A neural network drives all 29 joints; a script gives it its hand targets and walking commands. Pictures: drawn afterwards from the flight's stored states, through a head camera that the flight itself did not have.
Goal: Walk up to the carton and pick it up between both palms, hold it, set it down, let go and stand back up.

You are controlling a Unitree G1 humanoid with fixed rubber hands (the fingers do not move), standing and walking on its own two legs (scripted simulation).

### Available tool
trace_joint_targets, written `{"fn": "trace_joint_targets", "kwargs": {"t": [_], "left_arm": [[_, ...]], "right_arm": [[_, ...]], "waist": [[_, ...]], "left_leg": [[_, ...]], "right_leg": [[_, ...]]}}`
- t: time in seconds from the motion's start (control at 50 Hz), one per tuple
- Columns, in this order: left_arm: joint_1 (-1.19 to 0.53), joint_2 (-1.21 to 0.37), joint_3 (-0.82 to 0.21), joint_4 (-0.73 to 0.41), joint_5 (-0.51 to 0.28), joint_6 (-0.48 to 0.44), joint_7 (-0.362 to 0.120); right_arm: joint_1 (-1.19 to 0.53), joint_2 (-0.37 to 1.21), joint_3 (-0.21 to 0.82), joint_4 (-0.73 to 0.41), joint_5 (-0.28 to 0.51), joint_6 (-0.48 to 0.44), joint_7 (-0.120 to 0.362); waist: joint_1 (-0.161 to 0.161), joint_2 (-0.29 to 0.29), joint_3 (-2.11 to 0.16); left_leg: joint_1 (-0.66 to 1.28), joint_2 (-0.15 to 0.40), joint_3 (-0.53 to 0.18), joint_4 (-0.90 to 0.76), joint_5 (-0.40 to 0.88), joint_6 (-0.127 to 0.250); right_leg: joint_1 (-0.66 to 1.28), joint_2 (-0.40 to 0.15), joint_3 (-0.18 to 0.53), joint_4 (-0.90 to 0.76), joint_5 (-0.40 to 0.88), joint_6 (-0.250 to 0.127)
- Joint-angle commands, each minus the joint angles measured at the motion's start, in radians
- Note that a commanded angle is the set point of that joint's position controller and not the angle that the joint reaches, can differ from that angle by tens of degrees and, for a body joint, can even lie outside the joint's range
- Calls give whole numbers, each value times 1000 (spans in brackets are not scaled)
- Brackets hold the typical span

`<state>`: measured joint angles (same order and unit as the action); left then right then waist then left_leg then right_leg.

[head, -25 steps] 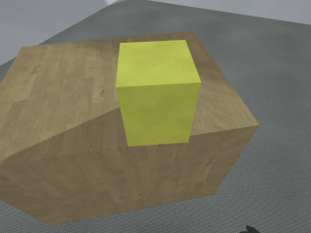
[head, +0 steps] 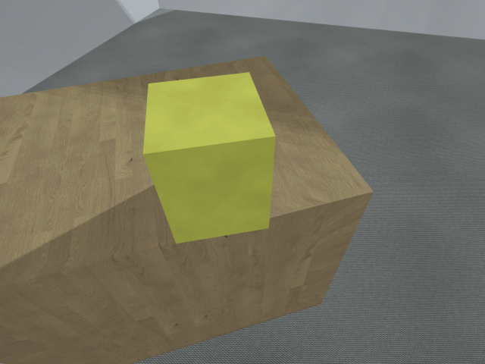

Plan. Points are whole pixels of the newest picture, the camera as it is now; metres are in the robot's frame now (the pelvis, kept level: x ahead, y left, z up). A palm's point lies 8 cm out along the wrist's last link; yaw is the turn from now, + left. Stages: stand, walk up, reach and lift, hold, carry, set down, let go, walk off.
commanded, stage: walk up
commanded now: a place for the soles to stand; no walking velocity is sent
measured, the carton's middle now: (211, 159) +0.49 +0.06 +0.07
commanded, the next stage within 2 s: none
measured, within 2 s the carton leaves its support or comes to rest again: neither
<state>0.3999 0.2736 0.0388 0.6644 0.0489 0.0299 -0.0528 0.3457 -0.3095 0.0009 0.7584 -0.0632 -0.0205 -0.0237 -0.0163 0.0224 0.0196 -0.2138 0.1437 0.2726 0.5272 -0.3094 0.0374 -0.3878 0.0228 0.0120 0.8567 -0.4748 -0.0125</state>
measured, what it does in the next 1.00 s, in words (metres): walks ahead: right foot, then left foot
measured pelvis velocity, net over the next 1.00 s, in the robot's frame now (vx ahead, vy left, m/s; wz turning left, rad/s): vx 0.11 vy -0.10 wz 0.22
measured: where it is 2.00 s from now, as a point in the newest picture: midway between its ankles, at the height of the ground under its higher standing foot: outside the picture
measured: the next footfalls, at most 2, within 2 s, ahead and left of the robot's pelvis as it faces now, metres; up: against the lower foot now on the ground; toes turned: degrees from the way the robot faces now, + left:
right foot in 0.24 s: +0.14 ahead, -0.20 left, +0.00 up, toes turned -3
left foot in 0.64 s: +0.18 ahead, +0.04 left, +0.00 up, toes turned +7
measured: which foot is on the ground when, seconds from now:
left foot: down 0.00-0.24, up 0.26-0.62, down 0.64-0.92, up 0.94-1.00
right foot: up 0.00-0.22, down 0.24-0.66, up 0.68-0.88, down 0.90-1.00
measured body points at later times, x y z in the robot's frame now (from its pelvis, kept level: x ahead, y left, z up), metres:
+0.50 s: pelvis +0.10 -0.10 +0.00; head +0.12 -0.12 +0.45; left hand +0.12 +0.17 -0.11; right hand +0.17 -0.35 -0.14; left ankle +0.13 +0.06 -0.69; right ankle +0.11 -0.20 -0.74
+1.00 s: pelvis +0.11 -0.10 -0.01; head +0.12 -0.11 +0.44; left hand +0.17 +0.18 -0.11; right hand +0.27 -0.34 -0.13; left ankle +0.12 +0.02 -0.72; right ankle +0.14 -0.22 -0.74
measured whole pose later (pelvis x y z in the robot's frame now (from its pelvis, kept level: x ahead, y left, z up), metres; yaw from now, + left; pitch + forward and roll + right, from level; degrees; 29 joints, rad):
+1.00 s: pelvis +0.11 -0.10 -0.01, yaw +13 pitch -2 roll +0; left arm 0.29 0.26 0.00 0.61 0.03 0.01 0.02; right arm 0.26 -0.29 -0.03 0.66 -0.02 0.08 0.02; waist -0.01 0.02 0.06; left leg -0.40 -0.03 -0.06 0.81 -0.43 -0.01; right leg -0.26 -0.04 -0.08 0.63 -0.33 -0.01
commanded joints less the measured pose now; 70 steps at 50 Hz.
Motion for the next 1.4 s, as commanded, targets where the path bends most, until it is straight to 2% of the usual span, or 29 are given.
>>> {"fn": "trace_joint_targets", "kwargs": {"t": [0.0,0.06,0.12,0.18,0.2,0.22,0.24,0.26,0.32,0.42,0.5,0.56,0.6,0.62,0.64,0.66,0.74,0.84,0.86,0.9,0.92,0.94,1.04,1.1,1.14,1.16,1.2,1.26,1.38], "left_arm": [[3,89,63,-92,-10,-30,-34],[-22,51,61,-93,-21,-45,-46],[-13,51,71,-82,-21,-55,-24],[139,95,94,-28,-13,-66,23],[205,152,110,-12,-10,-68,45],[255,230,114,-30,10,-74,68],[228,305,119,-41,1,-65,88],[163,318,123,-34,-13,-59,96],[5,158,53,-41,-10,-57,81],[-5,122,17,-43,-10,-72,71],[19,185,30,-70,-19,-48,70],[-22,204,28,-91,-27,-22,72],[-34,200,14,-104,-37,-20,65],[10,151,-2,-123,-43,-25,62],[32,86,-25,-139,-58,-15,68],[-35,90,-20,-129,-45,2,84],[-51,95,-5,-128,-54,-11,78],[-33,86,10,-128,-42,-39,75],[-30,99,15,-132,-34,-44,77],[-85,233,46,-151,-21,-44,87],[-122,265,68,-147,-20,-37,90],[-153,228,60,-147,-16,-39,89],[-121,169,26,-127,-15,-46,76],[-115,178,28,-121,-30,-36,55],[-78,139,11,-129,-45,-37,45],[-51,98,-4,-136,-56,-35,41],[-47,100,4,-128,-41,-22,43],[-48,153,17,-110,-39,-44,41],[-32,141,6,-97,-33,-58,45]], "right_arm": [[38,-182,-77,-7,-5,-32,-20],[-5,-171,-81,3,19,-40,-3],[19,-176,-86,16,28,-19,14],[42,-128,-65,13,28,15,29],[86,-46,-31,6,29,26,37],[89,22,-6,-51,14,37,41],[129,-57,-38,-57,22,60,29],[117,-98,-49,-58,21,72,22],[188,-96,-55,-13,46,37,18],[153,-41,-42,-56,31,29,22],[38,-26,-45,-121,26,37,22],[28,-35,-57,-139,33,36,24],[59,-91,-74,-143,34,19,23],[70,-153,-95,-149,21,15,20],[33,-190,-100,-160,51,18,18],[34,-168,-102,-146,73,23,15],[-26,-125,-77,-166,39,43,0],[-97,-125,-74,-171,52,62,22],[-105,-114,-69,-176,59,65,29],[-88,-52,-52,-215,61,70,40],[-89,-71,-67,-203,38,80,35],[-79,-91,-77,-198,27,83,41],[-65,-35,-62,-178,47,43,51],[-28,-40,-68,-158,43,16,47],[-26,-99,-84,-156,29,7,38],[-44,-144,-90,-161,29,6,33],[-104,-164,-94,-164,58,18,35],[-98,-95,-64,-166,58,15,37],[-60,-101,-62,-159,60,6,42]], "waist": [[-3,72,89],[9,150,103],[5,164,79],[69,0,24],[105,-199,26],[108,-324,88],[80,-149,126],[55,-143,159],[5,-226,135],[4,-141,51],[50,-188,-2],[29,-154,-20],[-8,-65,-54],[-3,79,-124],[11,157,-124],[-26,167,-101],[-13,148,-32],[22,109,-98],[29,88,-102],[8,-128,-38],[22,-143,22],[6,-139,74],[19,-169,50],[7,-193,-52],[7,-111,-120],[20,1,-132],[36,71,-27],[30,23,29],[14,49,30]], "left_leg": [[32,252,-269,-401,-404,128],[-83,150,-137,-367,-341,108],[-128,127,-128,-270,-335,121],[-244,48,-113,34,-394,78],[-288,-22,-85,290,-388,39],[-396,-89,-194,569,-382,-11],[-390,-83,-295,619,-306,-27],[-417,-63,-341,669,-239,-34],[-325,-62,-355,559,-79,-51],[-226,-110,-328,365,-22,-75],[-172,-133,-247,249,7,-67],[-90,-149,-239,90,66,-38],[45,-114,-324,-68,320,12],[146,23,-513,-50,487,80],[96,154,-685,-68,597,237],[-6,196,-725,-115,437,311],[9,42,-541,-55,588,203],[-34,-26,-498,44,453,120],[-116,-47,-480,65,351,82],[-267,-181,-342,226,-62,-34],[-191,-154,-337,352,-206,-42],[-175,-131,-361,408,-207,-44],[-193,-127,-318,163,-140,-58],[15,-166,-243,-107,158,-52],[159,-101,-351,-80,227,-5],[123,4,-506,-106,106,44],[-190,33,-535,-199,-274,90],[-166,-63,-426,-137,-134,15],[-111,-55,-428,-106,10,16]], "right_leg": [[-179,-87,-7,57,88,28],[-48,-79,-58,-56,200,25],[80,-66,-100,-152,221,16],[325,-28,-107,-265,161,4],[340,-90,3,-376,85,2],[255,-319,399,-569,-65,-8],[149,-482,619,-681,-194,-121],[114,-483,624,-722,-236,-168],[100,-264,171,-639,89,-114],[177,-269,1,-477,682,-176],[219,-302,-11,-369,845,-192],[200,-306,-10,-284,756,-164],[124,-278,-32,-178,597,-90],[45,-208,-96,-31,387,-35],[9,-66,-121,62,-32,14],[18,-75,-47,129,-225,19],[-32,-58,-45,29,-141,31],[185,-17,-99,-362,230,23],[260,-47,-61,-399,287,6],[201,-358,295,-524,146,-123],[36,-457,327,-569,69,-224],[-22,-458,318,-572,84,-252],[165,-274,74,-451,427,-142],[164,-207,-8,-342,437,-88],[59,-182,-47,-292,298,-35],[33,-123,-89,-259,110,0],[209,-92,-46,-316,34,-2],[169,-118,-28,-376,141,-9],[139,-119,-19,-393,166,-6]]}}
